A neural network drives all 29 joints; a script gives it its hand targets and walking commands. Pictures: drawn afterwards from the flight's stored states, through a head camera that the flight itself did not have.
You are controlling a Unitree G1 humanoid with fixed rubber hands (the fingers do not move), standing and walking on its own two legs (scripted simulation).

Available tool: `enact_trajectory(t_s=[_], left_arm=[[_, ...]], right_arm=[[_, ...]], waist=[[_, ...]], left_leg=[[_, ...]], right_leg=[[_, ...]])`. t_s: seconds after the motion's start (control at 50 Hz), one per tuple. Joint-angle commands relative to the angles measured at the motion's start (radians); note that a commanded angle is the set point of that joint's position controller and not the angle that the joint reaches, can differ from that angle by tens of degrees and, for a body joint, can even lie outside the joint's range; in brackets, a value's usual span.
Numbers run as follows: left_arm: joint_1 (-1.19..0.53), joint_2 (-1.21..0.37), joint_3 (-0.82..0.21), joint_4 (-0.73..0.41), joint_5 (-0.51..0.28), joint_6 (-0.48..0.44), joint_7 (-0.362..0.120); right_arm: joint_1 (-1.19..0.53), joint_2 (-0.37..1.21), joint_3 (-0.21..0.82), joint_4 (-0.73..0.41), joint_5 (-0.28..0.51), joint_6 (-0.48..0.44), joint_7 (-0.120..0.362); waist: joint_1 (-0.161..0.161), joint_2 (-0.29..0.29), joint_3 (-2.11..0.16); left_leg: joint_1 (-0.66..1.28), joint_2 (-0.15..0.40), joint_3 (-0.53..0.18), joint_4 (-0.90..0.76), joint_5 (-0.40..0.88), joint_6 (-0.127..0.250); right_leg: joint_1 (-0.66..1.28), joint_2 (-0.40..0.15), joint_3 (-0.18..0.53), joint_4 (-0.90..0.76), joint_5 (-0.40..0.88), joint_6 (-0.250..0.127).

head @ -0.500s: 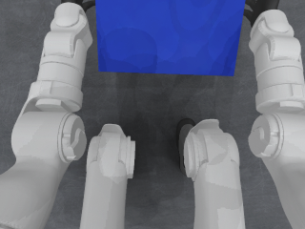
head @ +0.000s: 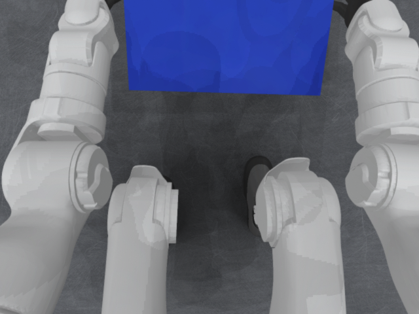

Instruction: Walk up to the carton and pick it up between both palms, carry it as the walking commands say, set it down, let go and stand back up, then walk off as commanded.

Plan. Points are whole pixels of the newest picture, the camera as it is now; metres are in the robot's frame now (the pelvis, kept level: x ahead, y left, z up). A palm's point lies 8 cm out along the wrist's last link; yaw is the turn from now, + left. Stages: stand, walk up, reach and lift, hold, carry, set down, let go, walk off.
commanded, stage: set down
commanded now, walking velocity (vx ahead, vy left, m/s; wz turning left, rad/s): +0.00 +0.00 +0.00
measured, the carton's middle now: (223, 19) +0.54 -0.06 -0.26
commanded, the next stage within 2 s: none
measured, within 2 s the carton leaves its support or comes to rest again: neither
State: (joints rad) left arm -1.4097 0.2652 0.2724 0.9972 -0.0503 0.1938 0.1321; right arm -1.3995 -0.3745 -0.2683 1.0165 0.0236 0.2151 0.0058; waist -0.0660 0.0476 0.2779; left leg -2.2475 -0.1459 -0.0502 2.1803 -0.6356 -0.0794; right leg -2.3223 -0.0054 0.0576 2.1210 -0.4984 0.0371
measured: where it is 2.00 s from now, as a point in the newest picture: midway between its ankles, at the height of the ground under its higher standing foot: (209, 218)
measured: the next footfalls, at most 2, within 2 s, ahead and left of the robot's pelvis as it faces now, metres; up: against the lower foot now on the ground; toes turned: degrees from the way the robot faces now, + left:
none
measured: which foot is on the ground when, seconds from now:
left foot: down 0.00-1.00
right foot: down 0.00-1.00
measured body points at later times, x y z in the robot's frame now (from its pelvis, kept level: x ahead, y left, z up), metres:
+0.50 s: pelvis +0.01 +0.00 -0.01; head +0.38 -0.03 +0.24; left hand +0.57 +0.13 -0.18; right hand +0.54 -0.25 -0.18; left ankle +0.10 +0.12 -0.34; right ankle +0.12 -0.13 -0.34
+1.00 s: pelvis +0.00 +0.00 -0.01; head +0.37 -0.03 +0.23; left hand +0.57 +0.13 -0.19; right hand +0.54 -0.25 -0.18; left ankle +0.10 +0.12 -0.34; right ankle +0.12 -0.13 -0.34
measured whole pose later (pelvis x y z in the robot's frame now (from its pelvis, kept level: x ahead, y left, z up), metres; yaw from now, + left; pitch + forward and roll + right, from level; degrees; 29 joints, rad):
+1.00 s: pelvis +0.00 +0.00 -0.01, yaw +1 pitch +38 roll +1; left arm -1.44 0.30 0.26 1.02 -0.08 0.15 0.08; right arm -1.42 -0.37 -0.36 1.00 -0.03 0.17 0.07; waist -0.08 0.06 0.36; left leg -2.24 -0.12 -0.03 2.22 -0.64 -0.06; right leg -2.30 -0.03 0.05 2.17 -0.53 0.03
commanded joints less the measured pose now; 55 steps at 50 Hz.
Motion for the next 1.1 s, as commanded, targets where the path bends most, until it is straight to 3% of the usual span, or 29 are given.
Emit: enact_trajectory(t_s=[0.0, 0.24, 0.8, 0.96, 1.08], left_arm=[[-0.547, -0.863, -0.315, -0.120, -0.078, -0.021, -0.272], [-0.529, -0.852, -0.323, -0.103, -0.089, -0.025, -0.277], [-0.461, -0.778, -0.298, -0.044, -0.067, -0.015, -0.285], [-0.439, -0.645, -0.276, -0.029, -0.065, -0.031, -0.251], [-0.385, -0.436, -0.237, 0.003, -0.067, -0.058, -0.193]], right_arm=[[-0.497, 0.784, 0.267, -0.129, 0.073, -0.036, 0.248], [-0.428, 0.771, 0.239, -0.083, 0.043, -0.026, 0.263], [-0.346, 0.720, 0.186, -0.024, -0.014, -0.009, 0.277], [-0.330, 0.586, 0.146, -0.002, -0.025, -0.030, 0.241], [-0.300, 0.378, 0.092, 0.037, -0.024, -0.074, 0.174]], waist=[[-0.063, 0.040, -1.012], [-0.090, 0.050, -0.943], [-0.103, 0.040, -0.807], [-0.105, 0.037, -0.818], [-0.098, 0.033, -0.843]], left_leg=[[0.300, -0.002, 0.124, -0.196, 0.269, 0.052], [0.289, -0.003, 0.114, -0.185, 0.268, 0.051], [0.263, 0.003, 0.109, -0.167, 0.206, 0.051], [0.285, 0.010, 0.114, -0.162, 0.200, 0.039], [0.324, 0.024, 0.114, -0.162, 0.203, 0.025]], right_leg=[[0.619, 0.053, -0.114, -0.099, 0.325, -0.036], [0.583, 0.048, -0.111, -0.085, 0.318, -0.044], [0.546, 0.039, -0.104, -0.077, 0.243, -0.048], [0.573, 0.032, -0.110, -0.077, 0.235, -0.041], [0.614, 0.021, -0.113, -0.080, 0.232, -0.030]])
